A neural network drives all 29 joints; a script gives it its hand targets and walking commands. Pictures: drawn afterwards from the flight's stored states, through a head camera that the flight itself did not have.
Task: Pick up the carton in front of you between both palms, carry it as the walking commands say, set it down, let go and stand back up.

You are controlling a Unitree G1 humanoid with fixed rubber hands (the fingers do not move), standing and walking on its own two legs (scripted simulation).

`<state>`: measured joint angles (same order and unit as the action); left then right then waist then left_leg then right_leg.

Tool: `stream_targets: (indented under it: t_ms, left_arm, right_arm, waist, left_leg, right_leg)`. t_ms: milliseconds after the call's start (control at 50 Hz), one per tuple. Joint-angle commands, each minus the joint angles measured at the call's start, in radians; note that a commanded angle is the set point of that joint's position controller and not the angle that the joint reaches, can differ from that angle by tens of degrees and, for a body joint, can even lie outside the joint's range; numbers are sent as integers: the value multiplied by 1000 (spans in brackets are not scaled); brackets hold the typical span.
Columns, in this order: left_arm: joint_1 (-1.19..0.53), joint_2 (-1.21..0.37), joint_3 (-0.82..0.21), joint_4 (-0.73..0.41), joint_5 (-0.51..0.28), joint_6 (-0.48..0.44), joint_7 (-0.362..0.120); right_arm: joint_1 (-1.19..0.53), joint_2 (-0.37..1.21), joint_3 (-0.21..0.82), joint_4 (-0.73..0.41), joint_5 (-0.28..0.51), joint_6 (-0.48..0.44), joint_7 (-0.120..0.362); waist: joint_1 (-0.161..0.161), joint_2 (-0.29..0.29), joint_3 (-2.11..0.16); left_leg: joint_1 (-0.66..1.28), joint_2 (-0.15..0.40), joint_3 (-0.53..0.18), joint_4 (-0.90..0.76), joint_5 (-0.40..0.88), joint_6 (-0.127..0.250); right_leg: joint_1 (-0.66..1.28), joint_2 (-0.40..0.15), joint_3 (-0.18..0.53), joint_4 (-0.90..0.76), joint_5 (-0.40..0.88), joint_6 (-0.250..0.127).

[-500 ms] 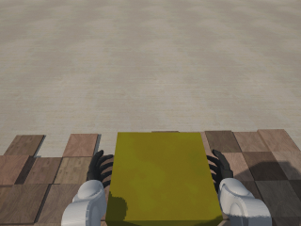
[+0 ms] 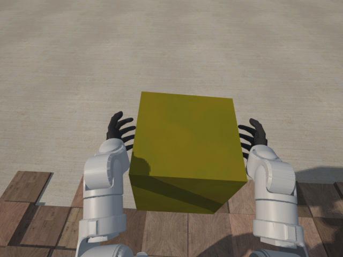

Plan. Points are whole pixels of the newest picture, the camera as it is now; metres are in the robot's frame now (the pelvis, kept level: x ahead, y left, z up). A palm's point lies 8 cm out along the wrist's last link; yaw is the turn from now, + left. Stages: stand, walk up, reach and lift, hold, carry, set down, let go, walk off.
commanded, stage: carry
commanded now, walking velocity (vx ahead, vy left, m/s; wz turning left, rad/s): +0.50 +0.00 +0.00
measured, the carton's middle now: (180, 158) +0.35 +0.01 +0.05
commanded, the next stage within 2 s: none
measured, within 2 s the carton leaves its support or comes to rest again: neither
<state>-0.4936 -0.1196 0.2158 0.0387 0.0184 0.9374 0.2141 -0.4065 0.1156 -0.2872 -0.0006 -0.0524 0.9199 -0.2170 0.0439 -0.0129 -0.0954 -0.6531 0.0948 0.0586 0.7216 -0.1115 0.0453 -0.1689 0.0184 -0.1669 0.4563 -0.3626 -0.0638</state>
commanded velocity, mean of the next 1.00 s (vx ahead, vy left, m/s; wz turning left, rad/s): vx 0.50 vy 0.00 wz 0.00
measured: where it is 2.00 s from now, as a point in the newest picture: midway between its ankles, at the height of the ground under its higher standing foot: (184, 131)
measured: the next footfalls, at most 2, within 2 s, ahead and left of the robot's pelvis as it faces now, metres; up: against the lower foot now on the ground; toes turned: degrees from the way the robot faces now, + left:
left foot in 0.08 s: +0.21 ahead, +0.14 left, +0.00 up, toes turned +6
right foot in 0.44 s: +0.48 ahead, -0.10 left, +0.01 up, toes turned -7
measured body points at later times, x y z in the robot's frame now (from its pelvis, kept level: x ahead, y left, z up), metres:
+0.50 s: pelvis +0.37 +0.01 -0.01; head +0.35 +0.01 +0.44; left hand +0.62 +0.17 +0.11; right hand +0.62 -0.13 +0.10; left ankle +0.18 +0.12 -0.68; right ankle +0.44 -0.09 -0.72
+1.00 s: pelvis +0.63 +0.02 +0.02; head +0.63 +0.02 +0.47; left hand +0.97 +0.13 +0.12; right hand +0.91 -0.18 +0.11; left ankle +0.55 +0.12 -0.72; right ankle +0.69 -0.07 -0.69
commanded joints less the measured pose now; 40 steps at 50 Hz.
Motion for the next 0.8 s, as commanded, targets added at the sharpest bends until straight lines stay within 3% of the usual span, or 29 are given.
stream_targets:
  t_ms: [0, 20, 40, 60, 80, 100, 140, 160, 180, 200, 220, 260, 300, 340, 360, 380, 400, 420, 440, 480, 540, 580, 600, 640, 660, 680, 720, 740, 780]
  left_arm:
    - [-382, -698, -482, -76, -94, 20, 13]
    - [-371, -684, -487, -119, -92, 28, 18]
    - [-348, -680, -500, -148, -100, 40, 18]
    - [-322, -681, -514, -216, -119, 48, 11]
    - [-308, -706, -538, -248, -136, 62, 5]
    - [-283, -731, -563, -313, -160, 66, -6]
    - [-289, -757, -573, -437, -192, 72, -25]
    - [-191, -775, -572, -439, -184, 77, -27]
    - [-140, -760, -562, -500, -169, 74, -23]
    - [-109, -751, -582, -573, -180, 68, -21]
    - [19, -714, -581, -521, -145, 86, -13]
    - [97, -692, -631, -668, -154, 107, -20]
    - [153, -674, -642, -715, -173, 149, -32]
    - [185, -649, -659, -729, -180, 199, -45]
    - [205, -624, -662, -702, -188, 220, -51]
    - [187, -584, -658, -684, -189, 237, -52]
    - [181, -577, -656, -668, -195, 251, -51]
    - [167, -580, -648, -674, -205, 259, -54]
    - [137, -627, -676, -700, -236, 258, -62]
    - [60, -652, -707, -681, -246, 264, -80]
    - [33, -694, -759, -673, -272, 246, -100]
    - [60, -667, -754, -662, -261, 244, -100]
    - [105, -662, -744, -622, -256, 248, -100]
    - [148, -628, -705, -579, -217, 248, -95]
    - [143, -629, -710, -593, -212, 246, -96]
    - [159, -631, -703, -581, -205, 245, -97]
    - [81, -637, -700, -564, -189, 236, -88]
    - [37, -645, -692, -552, -185, 217, -85]
    - [-72, -635, -646, -522, -174, 164, -71]
  right_arm:
    - [-550, 701, 611, -116, 213, 33, 22]
    - [-479, 699, 600, -105, 204, 46, 21]
    - [-447, 654, 597, -128, 201, 54, 16]
    - [-419, 670, 613, -164, 211, 62, 12]
    - [-359, 699, 616, -205, 219, 73, 16]
    - [-352, 732, 649, -283, 239, 74, 22]
    - [-379, 775, 711, -453, 288, 80, 43]
    - [-407, 769, 739, -583, 301, 79, 53]
    - [-337, 765, 752, -591, 310, 89, 59]
    - [-308, 764, 796, -692, 324, 85, 66]
    - [-193, 706, 772, -661, 295, 107, 68]
    - [-46, 700, 764, -707, 293, 138, 73]
    - [53, 683, 748, -692, 281, 189, 78]
    - [117, 648, 735, -680, 242, 234, 76]
    - [97, 616, 747, -692, 247, 251, 72]
    - [75, 589, 750, -696, 249, 269, 71]
    - [56, 583, 739, -696, 248, 282, 70]
    - [28, 560, 755, -698, 266, 290, 72]
    - [1, 577, 747, -711, 276, 289, 74]
    - [50, 604, 716, -604, 225, 286, 80]
    - [95, 652, 701, -552, 189, 263, 79]
    - [144, 653, 676, -490, 153, 259, 68]
    - [146, 650, 680, -502, 161, 255, 64]
    - [183, 639, 685, -472, 147, 250, 60]
    - [177, 640, 681, -478, 154, 246, 62]
    - [183, 625, 696, -494, 154, 241, 64]
    - [89, 629, 702, -484, 166, 234, 67]
    - [6, 652, 719, -492, 184, 217, 65]
    - [-156, 656, 721, -475, 203, 177, 59]
  waist:
    - [-43, -94, -254]
    - [-104, -45, -332]
    - [-113, 171, -403]
    - [-83, 366, -456]
    - [-79, 297, -491]
    - [-92, 189, -465]
    - [-110, 88, -420]
    - [-107, 80, -425]
    - [-98, 124, -411]
    - [-94, 109, -378]
    - [-80, 127, -338]
    - [-70, 175, -302]
    - [-60, 210, -268]
    - [-26, 178, -270]
    - [9, 115, -303]
    - [24, -98, -292]
    - [29, -321, -312]
    - [24, -243, -314]
    - [31, -132, -276]
    - [-5, -34, -201]
    - [-12, -86, -168]
    - [-15, -94, -158]
    - [-27, -119, -153]
    - [-38, -44, -166]
    - [-57, 57, -156]
    - [-62, 226, -148]
    - [-69, 216, -81]
    - [-86, 210, -71]
    - [-96, 81, -97]
  left_leg:
    - [307, -122, 138, -262, -10, 15]
    - [543, -83, 119, -284, 8, 33]
    - [824, 111, -198, -285, 172, 103]
    - [1041, 303, -536, -312, 524, 222]
    - [1129, 299, -546, -303, 560, 236]
    - [1130, 277, -483, -293, 586, 222]
    - [1031, 243, -357, -293, 495, 146]
    - [1009, 237, -296, -302, 449, 123]
    - [994, 230, -268, -323, 386, 107]
    - [978, 217, -228, -324, 430, 88]
    - [941, 190, -156, -334, 466, 67]
    - [812, 183, -90, -397, 397, 61]
    - [705, 138, 5, -360, 462, 45]
    - [594, 67, 120, -177, 587, 0]
    - [444, 39, 142, -26, 436, -28]
    - [214, -41, 134, 225, 171, -51]
    - [-10, -165, 88, 488, -318, -67]
    - [-25, -102, -21, 617, -435, -32]
    - [-63, -73, -33, 647, -428, -29]
    - [-29, 2, -96, 464, -360, -20]
    - [87, -21, -29, 81, -356, -30]
    - [237, -66, 41, -136, -273, -25]
    - [325, -61, 53, -238, -152, -24]
    - [527, -81, 79, -270, -75, -18]
    - [570, -10, -4, -302, -166, 9]
    - [636, 153, -298, -423, -194, 76]
    - [623, 235, -456, -469, -64, 126]
    - [662, 246, -452, -447, 44, 153]
    - [735, 234, -438, -434, 115, 162]
  right_leg:
    - [152, -181, 47, 116, 680, -55]
    - [43, -154, -2, 304, 677, -12]
    - [-237, -77, -9, 568, 424, 51]
    - [-529, 40, 25, 804, -87, 83]
    - [-648, 33, 97, 892, -185, 58]
    - [-731, -3, 118, 895, -164, 43]
    - [-710, -58, 151, 756, -115, 38]
    - [-670, -79, 152, 685, -80, 40]
    - [-663, -84, 133, 611, -95, 42]
    - [-636, -93, 126, 506, -100, 37]
    - [-597, -79, 97, 437, -26, 45]
    - [-462, -72, 73, 276, 62, 47]
    - [-322, -17, -14, 169, 144, 42]
    - [-75, 30, -89, 68, 214, 29]
    - [109, -8, -18, 72, 203, -9]
    - [245, -176, 294, 1, 163, -79]
    - [347, -387, 673, -105, 359, -226]
    - [298, -409, 675, -105, 430, -252]
    - [248, -388, 633, -101, 515, -246]
    - [114, -367, 493, -120, 383, -172]
    - [24, -295, 338, -149, 281, -102]
    - [-39, -259, 235, -148, 247, -81]
    - [-84, -285, 206, -146, 184, -61]
    - [-213, -213, 114, 7, 15, -23]
    - [-282, -168, 34, 135, -13, -8]
    - [-402, -60, -28, 315, -41, 37]
    - [-500, -18, 52, 437, -131, 61]
    - [-578, -40, 78, 496, -169, 39]
    - [-662, -46, 90, 519, -145, 36]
